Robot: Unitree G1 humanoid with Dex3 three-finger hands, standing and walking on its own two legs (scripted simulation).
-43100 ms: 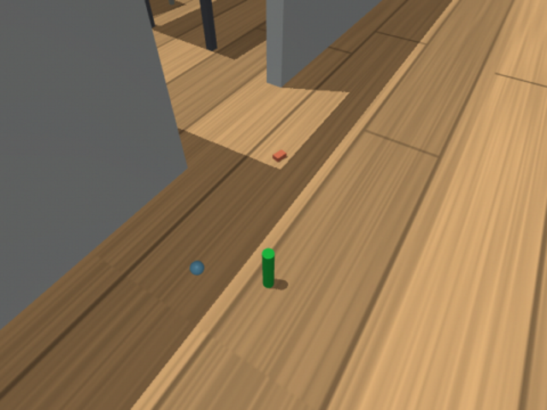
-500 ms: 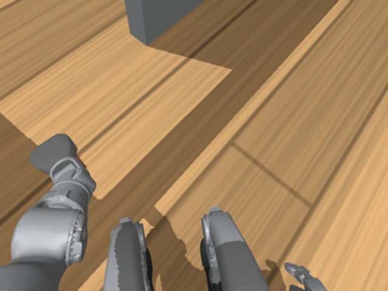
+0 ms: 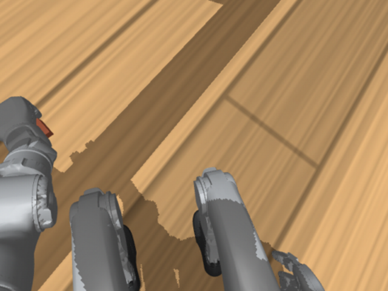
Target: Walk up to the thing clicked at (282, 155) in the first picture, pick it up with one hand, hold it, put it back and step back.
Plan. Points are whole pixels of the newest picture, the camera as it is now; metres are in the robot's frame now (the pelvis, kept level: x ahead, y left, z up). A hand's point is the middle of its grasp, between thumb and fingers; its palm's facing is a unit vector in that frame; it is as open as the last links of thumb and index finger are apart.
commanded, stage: crouch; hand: left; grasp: from above
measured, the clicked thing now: (32, 135) +0.47 +0.29 -0.18
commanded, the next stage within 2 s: lower in 0.70 s
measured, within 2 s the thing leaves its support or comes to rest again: neither
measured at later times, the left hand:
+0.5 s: hand (43, 135) +0.48 +0.28 -0.22, palm faces -0.32 -0.26 -0.91, open 7.1 cm
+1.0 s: hand (48, 138) +0.48 +0.29 -0.26, palm faces -0.34 -0.27 -0.90, open 7.2 cm
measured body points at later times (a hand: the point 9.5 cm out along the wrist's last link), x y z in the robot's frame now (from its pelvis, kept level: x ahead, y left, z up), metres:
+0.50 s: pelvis +0.00 +0.00 -0.07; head +0.24 +0.02 +0.31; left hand +0.49 +0.29 -0.16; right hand +0.02 -0.26 -0.19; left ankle +0.09 +0.13 -0.38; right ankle +0.09 -0.13 -0.38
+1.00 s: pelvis +0.00 +0.00 -0.10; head +0.25 +0.04 +0.27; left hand +0.50 +0.29 -0.21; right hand +0.00 -0.26 -0.20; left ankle +0.09 +0.13 -0.38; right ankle +0.09 -0.13 -0.38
